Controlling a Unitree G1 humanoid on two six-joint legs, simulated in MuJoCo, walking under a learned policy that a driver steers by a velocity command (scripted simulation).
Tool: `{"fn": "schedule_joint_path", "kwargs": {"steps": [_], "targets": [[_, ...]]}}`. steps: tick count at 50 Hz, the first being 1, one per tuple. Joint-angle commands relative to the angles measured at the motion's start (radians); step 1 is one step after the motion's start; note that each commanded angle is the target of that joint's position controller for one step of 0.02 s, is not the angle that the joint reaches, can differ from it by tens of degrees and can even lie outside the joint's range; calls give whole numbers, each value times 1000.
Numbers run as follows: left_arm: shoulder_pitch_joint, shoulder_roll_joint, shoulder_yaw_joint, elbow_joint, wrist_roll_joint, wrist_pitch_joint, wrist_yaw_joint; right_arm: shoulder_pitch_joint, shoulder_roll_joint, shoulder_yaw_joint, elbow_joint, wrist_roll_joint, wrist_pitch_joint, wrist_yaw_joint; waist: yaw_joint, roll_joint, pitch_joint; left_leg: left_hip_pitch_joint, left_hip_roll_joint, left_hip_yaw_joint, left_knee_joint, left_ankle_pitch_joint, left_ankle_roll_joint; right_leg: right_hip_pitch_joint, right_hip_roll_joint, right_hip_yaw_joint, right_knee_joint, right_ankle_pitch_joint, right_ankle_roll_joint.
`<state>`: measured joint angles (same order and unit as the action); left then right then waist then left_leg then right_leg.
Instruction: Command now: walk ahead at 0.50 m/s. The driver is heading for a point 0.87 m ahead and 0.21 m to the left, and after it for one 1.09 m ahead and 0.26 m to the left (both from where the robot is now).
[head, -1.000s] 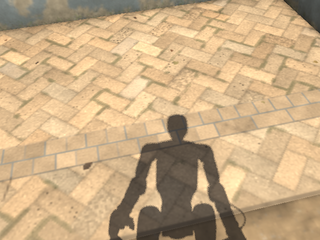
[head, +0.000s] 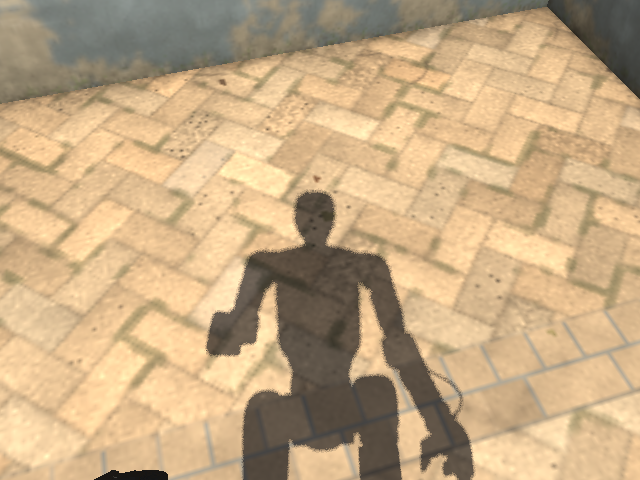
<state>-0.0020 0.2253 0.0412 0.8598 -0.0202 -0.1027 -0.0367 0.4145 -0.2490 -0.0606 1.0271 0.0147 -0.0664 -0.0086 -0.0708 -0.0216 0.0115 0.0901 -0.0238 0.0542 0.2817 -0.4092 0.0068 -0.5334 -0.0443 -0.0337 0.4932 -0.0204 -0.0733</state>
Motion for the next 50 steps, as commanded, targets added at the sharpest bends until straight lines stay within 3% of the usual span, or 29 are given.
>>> {"fn": "schedule_joint_path", "kwargs": {"steps": [1,2,3,4,5,6,8,9,11,14,18,23,26,27,28,29,30,31,32,33,34,35,38,40,43,45,47,50], "targets": [[374,250,86,46,12,-13,12,-36,-124,-11,-70,-13,2,-5,228,42,-247,-241,171,-22,536,717,89,582,-101,130,27,-20,-112],[471,329,105,76,17,-6,10,95,16,28,-75,-14,-21,10,167,-223,-395,-670,-22,-24,924,97,15,962,-346,625,-64,-218,-282],[462,230,75,70,15,-4,12,49,-55,14,-61,13,-48,14,197,-187,-413,-796,-17,-188,1065,-150,36,969,-359,766,-178,-303,-265],[369,179,59,53,12,-7,17,-52,-129,-6,-94,42,-62,15,189,-141,-250,-872,37,-190,1098,-90,56,836,-330,593,-189,-266,-206],[278,146,47,30,16,-9,19,-110,-135,-8,-109,43,-63,7,155,-56,-165,-839,97,-161,1055,8,60,673,-298,448,-214,-171,-174],[221,112,38,27,24,-14,15,-137,-125,-16,-110,27,-54,-1,124,-16,-97,-794,130,-154,987,71,57,535,-262,352,-253,-108,-152],[193,80,31,41,36,-23,10,-85,-83,-21,-97,22,-19,-4,69,-59,-56,-686,167,-167,916,133,57,400,-215,227,-317,-79,-125],[203,87,33,51,36,-26,12,-71,-59,-20,-92,24,-5,-4,60,-58,-39,-678,170,-165,899,143,54,368,-208,183,-340,-55,-128],[221,118,42,66,38,-30,22,-105,-52,-23,-110,21,11,-6,53,-45,-3,-732,172,-174,851,208,43,349,-209,112,-370,2,-130],[245,134,48,75,41,-27,41,-183,-56,-29,-143,11,12,0,66,-27,22,-816,160,-189,714,359,27,389,-201,24,-383,64,-115],[273,150,48,76,33,-19,57,-315,-33,-17,-191,4,4,23,105,-19,55,-787,142,-99,492,515,28,420,-181,-91,-398,82,-81],[362,173,59,100,17,16,64,-450,-19,-4,-275,7,5,57,147,-8,97,-864,119,-26,370,416,60,627,-244,-144,-312,212,-71],[323,214,71,78,8,37,73,-409,-60,-23,-305,11,8,74,88,-63,34,-715,41,58,358,266,109,670,-256,-187,-149,644,-41],[308,229,74,69,8,46,77,-328,-92,-40,-295,14,10,76,36,-84,-18,-599,-1,82,363,220,132,661,-250,-198,-22,789,-29],[284,236,74,60,4,51,79,-182,-143,-68,-264,17,10,70,-47,-77,-96,-391,-41,85,301,264,167,598,-222,-214,172,798,-3],[282,226,68,41,11,45,80,-21,-227,-105,-228,13,18,49,-117,1,-188,-85,27,-74,254,280,219,374,-179,-216,462,539,43],[383,54,18,-8,45,14,57,-17,-328,-120,-223,17,16,38,7,270,-270,271,291,-622,200,202,403,-93,30,-138,831,-465,104],[293,115,22,-38,0,-38,39,34,-271,-98,-246,1,7,38,-46,194,-401,361,369,-905,34,116,456,-235,84,102,964,-577,89],[185,158,34,-69,-35,-63,30,3,-207,-81,-241,-9,-2,35,-66,146,-271,295,334,-751,19,189,392,-329,25,131,949,-489,59],[166,154,31,-72,-26,-72,34,-71,-166,-70,-255,0,-10,34,-22,61,-183,143,291,-614,24,275,351,-302,-23,127,858,-399,44],[165,160,39,-60,2,-68,42,-155,-132,-59,-277,1,-12,35,27,9,-121,-25,252,-514,11,377,324,-223,-55,121,768,-355,50],[189,173,50,-59,14,-54,44,-200,-111,-50,-296,-7,-13,33,66,15,-99,-136,228,-458,-11,450,316,-141,-76,126,716,-330,60],[189,141,50,-81,30,-16,48,-198,-143,-54,-307,-3,-16,18,100,24,-56,-291,194,-380,-57,535,315,-78,-81,99,564,-287,104],[128,117,40,-103,36,-7,49,-170,-165,-59,-301,-2,-16,3,82,44,-34,-329,165,-308,-71,566,295,-83,-69,73,419,-158,127],[27,86,24,-124,32,-12,37,-119,-153,-54,-284,2,-11,-4,28,79,-23,-353,107,-223,-60,508,233,-7,-28,47,173,92,121],[-30,90,20,-141,20,-17,28,-75,-153,-52,-266,1,-11,0,-5,97,-11,-332,124,-242,-61,424,220,17,-8,41,96,178,110],[-71,111,23,-160,15,-21,20,-47,-155,-50,-250,3,-11,2,-21,105,8,-256,160,-279,-29,401,216,-18,-6,53,49,149,90],[-83,141,30,-180,15,-34,7,-21,-165,-52,-236,0,-1,-3,-11,118,15,-121,220,-337,39,469,202,-55,5,55,1,25,47]]}}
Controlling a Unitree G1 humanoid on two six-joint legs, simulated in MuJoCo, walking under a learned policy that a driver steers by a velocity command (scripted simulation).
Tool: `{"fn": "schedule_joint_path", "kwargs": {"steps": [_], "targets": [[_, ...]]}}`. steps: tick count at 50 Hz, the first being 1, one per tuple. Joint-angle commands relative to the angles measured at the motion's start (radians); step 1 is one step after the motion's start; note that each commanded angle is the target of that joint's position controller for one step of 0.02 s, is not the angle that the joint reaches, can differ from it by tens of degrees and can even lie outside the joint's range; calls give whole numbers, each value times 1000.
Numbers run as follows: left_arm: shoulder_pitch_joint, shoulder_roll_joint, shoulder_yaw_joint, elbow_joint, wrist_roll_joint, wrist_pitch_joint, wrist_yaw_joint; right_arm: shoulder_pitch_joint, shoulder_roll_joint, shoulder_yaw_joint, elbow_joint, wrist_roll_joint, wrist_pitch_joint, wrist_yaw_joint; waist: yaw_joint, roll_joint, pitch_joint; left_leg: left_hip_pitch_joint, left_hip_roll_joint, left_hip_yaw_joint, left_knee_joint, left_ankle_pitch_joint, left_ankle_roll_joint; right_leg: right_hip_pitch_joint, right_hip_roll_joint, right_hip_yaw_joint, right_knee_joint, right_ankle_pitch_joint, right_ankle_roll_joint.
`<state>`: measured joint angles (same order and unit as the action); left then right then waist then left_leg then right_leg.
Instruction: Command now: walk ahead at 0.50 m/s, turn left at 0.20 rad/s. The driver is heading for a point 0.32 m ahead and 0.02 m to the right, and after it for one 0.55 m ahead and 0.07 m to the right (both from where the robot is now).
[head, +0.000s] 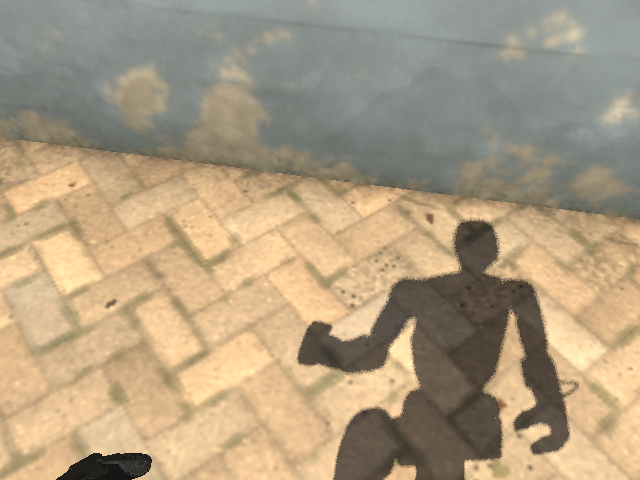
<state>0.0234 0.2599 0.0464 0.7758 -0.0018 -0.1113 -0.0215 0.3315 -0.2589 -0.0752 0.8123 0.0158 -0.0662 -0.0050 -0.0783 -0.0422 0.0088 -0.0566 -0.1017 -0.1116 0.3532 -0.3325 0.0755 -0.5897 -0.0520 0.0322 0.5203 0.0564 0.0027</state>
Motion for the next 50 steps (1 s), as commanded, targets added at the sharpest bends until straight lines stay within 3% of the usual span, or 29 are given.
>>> {"fn": "schedule_joint_path", "kwargs": {"steps": [1,2,3,4,5,6,7,8,9,11,13,16,20,25,27,28,29,30,31,32,33,34,35,37,41,44,48,49,50], "targets": [[-84,115,28,-93,-4,-29,-10,58,-161,-39,-21,-2,3,-9,14,153,13,51,307,-179,-4,460,123,28,21,-20,-36,-97,-45],[-19,131,36,-78,-2,-33,-10,37,-165,-39,-26,-2,7,-10,55,161,-16,59,290,-164,59,604,108,119,45,-44,-64,-111,-67],[105,164,53,-42,4,-35,-7,17,-149,-31,-35,-4,8,-9,116,147,-99,32,239,-122,196,728,84,301,46,-46,-68,-72,-101],[281,216,67,-16,17,-35,-2,-3,-117,-15,-61,-16,7,-8,191,81,-242,-119,178,-69,454,586,48,578,-97,104,-27,-28,-171],[402,287,90,20,22,-23,-4,142,-43,6,-62,3,-11,-5,159,-203,-380,-505,19,13,835,78,-36,948,-311,539,-91,-212,-338],[409,202,68,30,-8,-17,-10,126,-95,4,-52,10,-23,-1,177,-213,-364,-663,30,-65,941,-241,-34,974,-339,722,-203,-399,-340],[338,149,52,17,-16,-10,-6,25,-151,-11,-72,22,-28,4,181,-115,-198,-745,89,-56,988,-171,-30,848,-309,590,-218,-473,-288],[268,132,43,-1,-6,-1,-2,-48,-147,-7,-91,14,-30,4,160,-22,-112,-729,141,-10,953,-83,-27,701,-270,471,-241,-422,-257],[222,113,34,-6,3,2,-4,-85,-136,-10,-101,-1,-29,3,133,9,-44,-703,173,10,881,-28,-29,573,-234,395,-274,-336,-249],[192,96,25,-7,13,-2,-8,-50,-108,-12,-94,-5,-17,2,83,-30,-26,-606,213,18,795,24,-36,452,-184,297,-323,-212,-239],[206,116,30,7,4,-9,-5,-45,-80,-5,-96,-8,-7,-1,72,-39,-24,-599,226,39,720,54,-53,419,-172,224,-356,-110,-252],[236,153,41,24,-2,-3,7,-135,-64,5,-124,-15,-9,-2,90,-16,-11,-626,235,59,543,207,-78,427,-155,136,-382,-8,-244],[302,168,43,50,-16,10,14,-265,-42,17,-151,-7,-19,11,140,-17,10,-558,194,98,299,397,-82,442,-117,48,-378,-5,-203],[372,182,47,88,-23,35,18,-374,-62,16,-199,5,-31,37,164,-34,44,-573,164,102,179,332,-48,586,-188,80,-311,7,-188],[359,199,52,92,-24,46,23,-336,-89,7,-196,3,-36,43,126,-51,21,-498,144,114,145,262,-20,627,-204,83,-248,122,-168],[343,202,52,90,-26,50,24,-261,-111,-7,-178,-2,-39,41,75,-50,-22,-366,117,135,110,260,0,611,-181,67,-154,265,-151],[331,181,43,84,-20,53,27,-113,-162,-31,-135,-13,-40,33,4,-32,-118,-152,119,134,104,323,32,560,-122,22,28,353,-115],[325,129,21,49,9,50,32,60,-243,-49,-109,-39,-39,22,-51,85,-285,157,317,-65,166,554,101,360,-49,-28,343,88,-64],[482,20,-12,55,6,31,23,73,-295,-56,-92,-41,-30,27,27,353,-416,463,540,-463,114,642,276,-9,118,-9,671,-653,1],[436,134,14,79,-12,20,21,90,-201,-35,-98,-26,-23,28,-25,228,-418,420,509,-478,74,641,256,-73,87,115,771,-702,3],[346,167,25,51,-30,19,21,14,-165,-20,-104,-22,-22,26,-12,185,-271,295,473,-310,72,746,220,-121,48,91,784,-646,3],[298,153,22,44,-21,25,27,-62,-136,-8,-108,-20,-21,27,25,108,-197,163,424,-204,54,822,194,-99,1,53,733,-582,12],[279,146,26,39,-6,36,32,-115,-111,-1,-108,-21,-22,30,55,92,-141,47,393,-146,23,838,182,-61,-26,41,671,-535,20],[320,105,23,51,-5,69,37,-171,-84,7,-96,-36,-28,33,117,125,-125,-122,350,-60,-37,860,172,96,-50,36,576,-472,33],[287,57,7,45,8,89,44,-221,-121,-1,-63,-39,-25,18,138,148,-128,-225,308,63,-69,884,163,224,-39,5,304,-313,46],[219,86,12,35,6,99,48,-186,-139,-3,-22,-32,-8,10,107,145,-132,-194,308,62,-74,749,149,257,-22,-7,194,-230,45],[178,95,19,29,10,104,51,-190,-120,9,17,-17,12,6,112,129,-90,-204,291,34,-33,412,106,348,-7,-20,-10,-170,10],[169,112,22,22,21,103,54,-187,-96,19,21,-21,15,5,115,116,-75,-218,253,35,-5,293,68,395,-16,-7,-90,-115,-6],[168,151,30,14,27,101,61,-156,-68,30,29,-36,13,3,98,56,-84,-247,205,54,46,183,20,460,-83,63,-108,47,-27]]}}
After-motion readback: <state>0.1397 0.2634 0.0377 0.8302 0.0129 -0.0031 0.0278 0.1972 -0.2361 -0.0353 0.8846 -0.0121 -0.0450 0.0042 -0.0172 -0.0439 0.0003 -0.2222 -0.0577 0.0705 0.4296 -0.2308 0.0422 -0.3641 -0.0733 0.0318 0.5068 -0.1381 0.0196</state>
